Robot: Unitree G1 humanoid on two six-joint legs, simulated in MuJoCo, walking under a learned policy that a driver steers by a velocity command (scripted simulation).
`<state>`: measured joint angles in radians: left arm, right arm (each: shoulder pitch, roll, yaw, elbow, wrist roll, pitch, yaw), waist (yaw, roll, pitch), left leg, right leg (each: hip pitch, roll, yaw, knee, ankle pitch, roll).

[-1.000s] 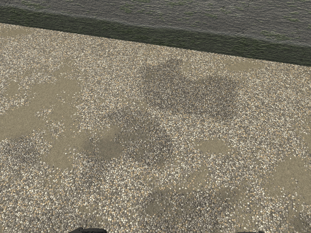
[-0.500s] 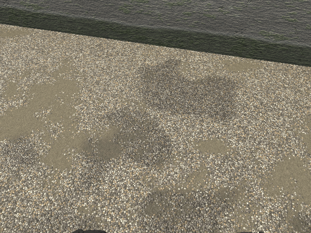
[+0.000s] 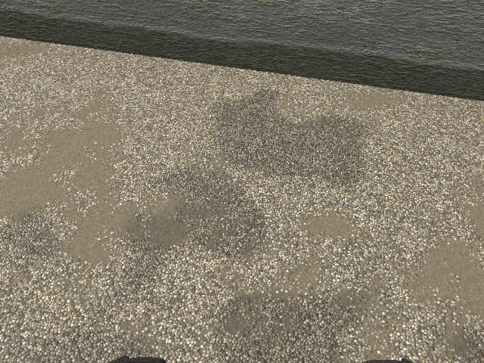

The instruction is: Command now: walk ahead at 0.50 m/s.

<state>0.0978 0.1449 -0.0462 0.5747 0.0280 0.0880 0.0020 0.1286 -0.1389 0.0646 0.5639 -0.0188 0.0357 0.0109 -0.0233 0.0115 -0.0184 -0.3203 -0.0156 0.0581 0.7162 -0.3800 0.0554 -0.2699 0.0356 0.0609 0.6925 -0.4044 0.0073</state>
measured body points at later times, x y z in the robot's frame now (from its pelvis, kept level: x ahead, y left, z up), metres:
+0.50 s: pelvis +0.00 +0.00 +0.00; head -0.01 +0.00 +0.45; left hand +0.21 +0.19 -0.07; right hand +0.19 -0.19 -0.07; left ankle +0.00 +0.08 -0.72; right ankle -0.02 -0.13 -0.72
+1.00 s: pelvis +0.00 +0.00 +0.00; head -0.01 +0.00 +0.45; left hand +0.21 +0.19 -0.07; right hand +0.19 -0.19 -0.07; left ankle +0.00 +0.08 -0.72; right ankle -0.02 -0.13 -0.72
